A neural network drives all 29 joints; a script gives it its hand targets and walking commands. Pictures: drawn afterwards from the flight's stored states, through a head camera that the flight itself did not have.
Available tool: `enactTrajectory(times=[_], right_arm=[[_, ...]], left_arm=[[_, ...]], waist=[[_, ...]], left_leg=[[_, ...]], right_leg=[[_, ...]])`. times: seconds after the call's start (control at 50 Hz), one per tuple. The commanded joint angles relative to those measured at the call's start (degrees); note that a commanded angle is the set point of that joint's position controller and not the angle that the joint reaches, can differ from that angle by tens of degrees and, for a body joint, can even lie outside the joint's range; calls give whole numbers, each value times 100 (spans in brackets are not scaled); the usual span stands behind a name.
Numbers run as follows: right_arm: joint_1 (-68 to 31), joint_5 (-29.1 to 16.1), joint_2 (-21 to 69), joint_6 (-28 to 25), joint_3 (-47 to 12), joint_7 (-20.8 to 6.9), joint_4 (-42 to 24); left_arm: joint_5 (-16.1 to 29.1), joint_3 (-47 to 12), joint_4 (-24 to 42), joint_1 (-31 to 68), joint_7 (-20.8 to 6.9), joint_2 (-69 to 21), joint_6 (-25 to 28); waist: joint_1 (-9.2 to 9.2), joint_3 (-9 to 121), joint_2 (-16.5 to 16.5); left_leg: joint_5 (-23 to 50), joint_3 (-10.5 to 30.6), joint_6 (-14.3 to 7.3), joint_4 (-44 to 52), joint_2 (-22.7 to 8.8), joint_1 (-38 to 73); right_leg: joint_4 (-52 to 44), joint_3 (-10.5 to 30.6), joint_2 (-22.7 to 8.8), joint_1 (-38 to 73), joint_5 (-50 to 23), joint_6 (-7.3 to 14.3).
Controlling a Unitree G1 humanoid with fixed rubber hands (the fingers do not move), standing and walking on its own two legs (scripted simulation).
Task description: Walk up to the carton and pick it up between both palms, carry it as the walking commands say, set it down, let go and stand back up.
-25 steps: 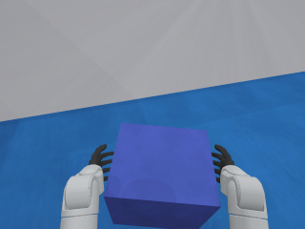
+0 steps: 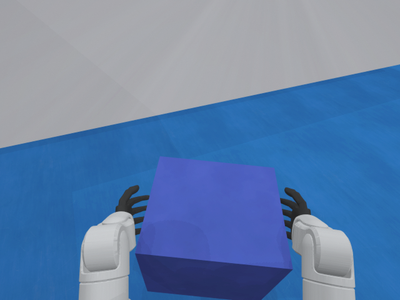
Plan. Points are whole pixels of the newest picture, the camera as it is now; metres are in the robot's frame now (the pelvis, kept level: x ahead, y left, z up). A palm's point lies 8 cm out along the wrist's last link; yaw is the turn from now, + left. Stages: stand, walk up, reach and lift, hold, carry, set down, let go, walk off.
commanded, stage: carry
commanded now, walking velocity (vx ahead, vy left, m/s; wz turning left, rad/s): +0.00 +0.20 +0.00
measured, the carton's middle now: (209, 230) +0.27 -0.01 +0.02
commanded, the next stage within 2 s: none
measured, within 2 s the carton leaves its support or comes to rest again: neither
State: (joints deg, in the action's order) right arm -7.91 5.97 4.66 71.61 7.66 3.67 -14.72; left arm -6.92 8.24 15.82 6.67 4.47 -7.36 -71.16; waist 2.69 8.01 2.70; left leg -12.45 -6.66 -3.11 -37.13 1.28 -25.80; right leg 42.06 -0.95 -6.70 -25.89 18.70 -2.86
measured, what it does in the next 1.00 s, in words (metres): steps to the left: right foot, then right foot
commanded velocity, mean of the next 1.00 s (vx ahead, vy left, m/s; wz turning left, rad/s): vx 0.00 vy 0.05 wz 0.25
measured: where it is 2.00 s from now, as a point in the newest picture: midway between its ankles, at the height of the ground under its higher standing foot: outside the picture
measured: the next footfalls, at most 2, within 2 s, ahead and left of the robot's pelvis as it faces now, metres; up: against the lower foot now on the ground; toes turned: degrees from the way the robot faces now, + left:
right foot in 0.14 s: +0.04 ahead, -0.11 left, +0.00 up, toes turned -9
right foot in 0.62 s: -0.04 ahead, +0.01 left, +0.00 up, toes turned -5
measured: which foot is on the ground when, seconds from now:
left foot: down 0.00-1.00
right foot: up 0.00-0.12, down 0.14-0.32, up 0.34-0.60, down 0.62-1.00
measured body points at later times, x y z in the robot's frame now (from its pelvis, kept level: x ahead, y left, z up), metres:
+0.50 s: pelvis -0.04 +0.08 +0.00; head -0.05 +0.10 +0.45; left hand +0.22 +0.25 +0.07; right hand +0.22 -0.08 +0.08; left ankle +0.05 +0.12 -0.72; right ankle -0.06 -0.06 -0.68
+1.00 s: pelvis -0.10 +0.12 +0.00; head -0.13 +0.14 +0.45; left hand +0.15 +0.30 +0.05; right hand +0.18 -0.02 +0.07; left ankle +0.02 +0.16 -0.71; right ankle -0.09 -0.01 -0.70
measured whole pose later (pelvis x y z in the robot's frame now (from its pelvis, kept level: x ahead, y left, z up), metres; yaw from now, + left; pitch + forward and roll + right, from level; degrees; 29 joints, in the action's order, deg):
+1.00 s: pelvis -0.10 +0.12 +0.00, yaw +3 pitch +1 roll -1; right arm -9.7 7.3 5.1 71.3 7.3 2.9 -10.4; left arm -7.6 8.9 14.7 5.7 4.4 -7.2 -70.9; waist 1.3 6.5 1.1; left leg -8.6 -7.4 -4.6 -34.8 4.5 -28.3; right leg 47.4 -7.5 -5.4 -22.3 30.2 -2.1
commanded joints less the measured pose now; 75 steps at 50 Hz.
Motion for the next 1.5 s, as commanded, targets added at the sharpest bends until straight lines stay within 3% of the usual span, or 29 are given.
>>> enactTrajectory(times=[0.0, 0.1, 0.14, 0.16, 0.26, 0.3, 0.36, 0.52, 0.64, 0.72, 0.76, 0.82, 0.86, 0.88, 0.9, 0.94, 1.0, 1.02, 1.04, 1.08, 1.12, 1.18, 1.2, 1.24, 1.28, 1.38, 1.44, 1.46, 1.48], right_arm=[[-3858, -2754, 5555, -155, -4336, -1565, -1003], [-3571, -2442, 5454, -190, -4302, -1351, -1285], [-3332, -2312, 5407, -176, -4256, -1355, -1140], [-3564, -2370, 5445, -200, -4401, -1384, -1398], [-3600, -2607, 5565, -238, -4416, -1495, -1364], [-3312, -2553, 5418, -257, -4237, -1519, -1167], [-3424, -2504, 5457, -289, -4296, -1469, -1428], [-3069, -2263, 5231, -240, -4133, -1390, -1296], [-3354, -2364, 5240, -239, -4263, -1527, -1234], [-3875, -2648, 5253, -243, -4498, -1659, -1361], [-4017, -2721, 5189, -186, -4493, -1684, -1430], [-3763, -2677, 5096, -116, -4334, -1725, -1085], [-3713, -2710, 5047, -35, -4156, -1782, -746], [-3549, -2717, 5063, 9, -4092, -1812, -475], [-3540, -2753, 5182, -1, -4102, -1841, -351], [-3850, -2728, 5403, -115, -4127, -1806, -611], [-4097, -2694, 5491, -342, -4226, -1662, -1267], [-4019, -2772, 5504, -355, -4266, -1624, -1418], [-4360, -2831, 5403, -360, -4320, -1612, -1739], [-4251, -2793, 5347, -371, -4181, -1460, -1763], [-3830, -2708, 5260, -321, -4264, -1352, -1747], [-3035, -2659, 5000, -188, -4265, -1380, -1292], [-2916, -2614, 4904, -150, -4154, -1425, -1136], [-2666, -2414, 4959, -191, -4016, -1480, -976], [-3129, -2436, 5276, -236, -4225, -1465, -1293], [-3541, -2385, 5360, -396, -4278, -1333, -1914], [-3375, -2291, 5259, -374, -4325, -1255, -1917], [-3116, -2263, 5241, -342, -4356, -1237, -1866], [-3133, -2279, 5125, -317, -4395, -1234, -1931]], left_arm=[[2510, -4124, 1123, 4129, -1511, -5000, 122], [2738, -4256, 1048, 3818, -1614, -5097, 117], [2741, -4227, 828, 3555, -1643, -5036, 129], [2730, -4266, 920, 3537, -1647, -5096, 172], [2621, -4296, 1431, 3822, -1542, -5052, 205], [2560, -4366, 1558, 3826, -1527, -4990, 179], [2700, -4508, 1539, 3969, -1561, -5079, 225], [2728, -4514, 1411, 3631, -1545, -4941, 134], [2510, -4389, 1015, 3300, -1588, -5035, 217], [2407, -4095, 944, 3396, -1562, -4952, 317], [2397, -4018, 872, 3379, -1507, -5046, 288], [2421, -4096, 827, 3504, -1480, -5006, 145], [2306, -4115, 885, 3681, -1431, -4870, 76], [2184, -4130, 766, 3607, -1406, -4845, 46], [2138, -4101, 805, 3812, -1402, -4801, 70], [2473, -4251, 979, 4215, -1469, -5173, 191], [2842, -4455, 1329, 4234, -1504, -5327, 318], [2889, -4355, 1478, 4133, -1483, -5225, 377], [2915, -4278, 1580, 4286, -1425, -5346, 481], [2938, -4288, 1755, 4221, -1401, -5352, 369], [2935, -4328, 2001, 4144, -1445, -4993, 236], [2508, -4120, 1444, 2983, -1460, -4594, 61], [2335, -4078, 1232, 2811, -1440, -4591, 31], [2358, -4106, 1208, 2938, -1482, -4705, 7], [2448, -4219, 1102, 3268, -1577, -5045, 107], [2910, -4515, 1740, 3902, -1612, -5162, 277], [2901, -4484, 1846, 3627, -1578, -4967, 290], [2833, -4431, 1789, 3376, -1582, -4847, 278], [2824, -4395, 1664, 3145, -1584, -4773, 273]], waist=[[-209, 1457, -1217], [-350, 1873, -545], [-307, 1642, 1367], [-318, 1597, 1541], [-261, 1513, 404], [-214, 1641, -1851], [-229, 1680, -801], [-198, 2093, -969], [-287, 1724, -688], [-332, 1019, 328], [-307, 889, 1323], [-123, 764, 623], [-178, 521, -864], [-210, 560, -2367], [-223, 718, -2458], [-309, 980, -1512], [-474, 1447, -1776], [-579, 1844, 1081], [-201, 1504, 2897], [-53, 1381, 679], [-176, 1588, 674], [-278, 1742, 452], [-235, 1947, 2], [-136, 1990, -2405], [-159, 1913, -1118], [-174, 2001, -1461], [-307, 2142, -1015], [-323, 2130, 79], [-250, 1831, 1692]], left_leg=[[-126, 2049, -798, 1835, -1852, 1079], [686, 837, -238, 670, -1146, 492], [-762, 416, 291, -822, -499, -1067], [-1384, 689, 220, -1083, -614, -753], [-293, 298, 162, 697, -316, 1098], [572, 2407, -209, 2047, -1889, 1883], [-322, 2118, -318, 2014, -1966, 1644], [53, 1806, -42, 2178, -1979, 1985], [622, 604, 1476, 2540, -903, 1470], [38, 211, 1493, 1463, -322, 735], [-814, 546, 810, -540, -422, 644], [-887, 668, 409, -482, -480, 802], [-516, 1098, 460, 1249, -684, 666], [-663, 2416, 627, 2491, -1382, 723], [-2034, 3133, 679, 3185, -1679, 503], [-2169, 2496, 1481, 3556, -1378, 474], [108, 794, 3224, 3076, -292, -552], [-220, -216, 3172, -605, 587, -160], [-1303, 694, 1830, -3151, -167, -269], [-727, 883, 970, -2843, -430, -485], [-1096, 378, 558, -661, -224, -167], [-50, -17, 545, 963, 97, 899], [1212, 662, 363, 862, -445, 1816], [6270, 3190, -835, 502, -2153, 3214], [5284, 2920, -874, 563, -1942, 2820], [3065, 2610, -624, 761, -1566, 1888], [2624, 2068, -232, 222, -1120, 1005], [1820, 1492, 116, -744, -636, 13], [-1049, 605, 449, -1589, 156, -1329]], right_leg=[[1295, -434, 358, -347, 1267, 117], [-1239, -210, -8, 1243, -250, 376], [-1889, 2224, -1990, 2073, -1422, 1078], [-1871, 2157, -2096, 1656, -1633, 1307], [-1090, 342, -922, 482, -1245, 491], [576, -795, 301, -688, 932, -146], [1660, -219, 189, -784, 1368, 68], [-174, -402, 455, 166, 989, 252], [-1833, -639, 205, 1671, 601, 339], [-2619, -71, -556, 1512, 1903, 558], [-2406, 544, -1416, 510, 1957, 883], [-1882, -160, -1336, -292, 1846, 496], [-466, -730, -615, -99, 1320, 177], [308, -1217, 225, -408, 1546, -103], [1190, -824, 479, -195, 1583, -69], [866, -870, 500, 391, 1318, 113], [-1901, -1508, 516, 3108, 1515, 415], [-3414, 292, -1122, 2959, 1823, 945], [-2935, 1641, -2537, 1303, 913, 1415], [-2610, 370, -1956, 1048, 463, 859], [-1211, -788, -1237, 1873, -1719, 424], [-198, -898, -1145, 1880, -3007, 230], [341, -829, -1143, 997, -2514, -33], [1640, -745, 56, -1524, 2296, -589], [2075, -361, -19, -1499, 1978, -574], [881, -384, 346, -618, 1003, -326], [-1265, -480, 326, 1037, -119, -148], [-2042, 520, -654, 1968, -706, 151], [-1985, 1802, -2172, 2683, -3294, 695]])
